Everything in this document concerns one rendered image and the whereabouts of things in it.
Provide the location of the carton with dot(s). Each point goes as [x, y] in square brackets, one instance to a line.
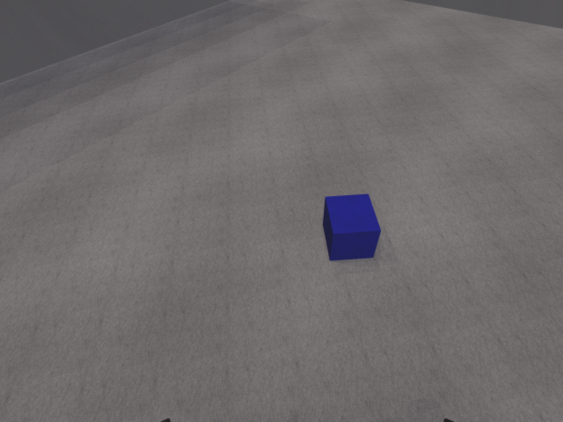
[351, 227]

